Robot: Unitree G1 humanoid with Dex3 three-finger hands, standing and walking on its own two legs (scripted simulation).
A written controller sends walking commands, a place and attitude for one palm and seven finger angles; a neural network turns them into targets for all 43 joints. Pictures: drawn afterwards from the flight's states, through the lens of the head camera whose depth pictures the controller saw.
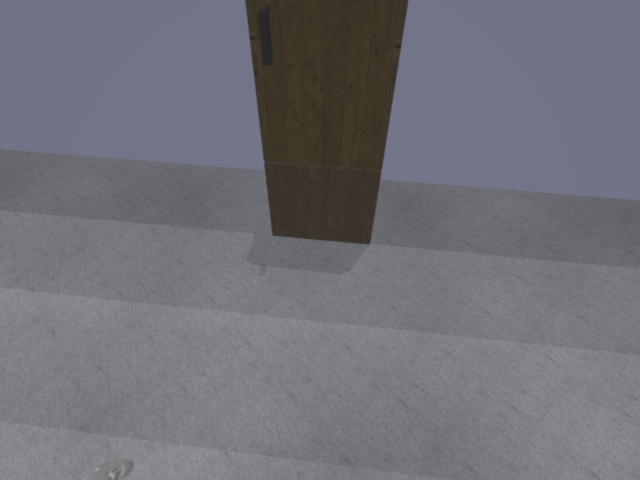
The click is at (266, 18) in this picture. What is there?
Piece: cupboard door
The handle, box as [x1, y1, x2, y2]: [258, 6, 272, 65]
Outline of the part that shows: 265,6 263,9 260,9 258,11 263,64 270,65 272,62 272,52 270,47 268,22 269,6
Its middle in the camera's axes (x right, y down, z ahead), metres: -0.15 -0.55 +1.05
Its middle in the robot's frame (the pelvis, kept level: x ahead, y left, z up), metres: +1.16 +0.20 +0.09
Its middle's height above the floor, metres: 0.85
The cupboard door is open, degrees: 0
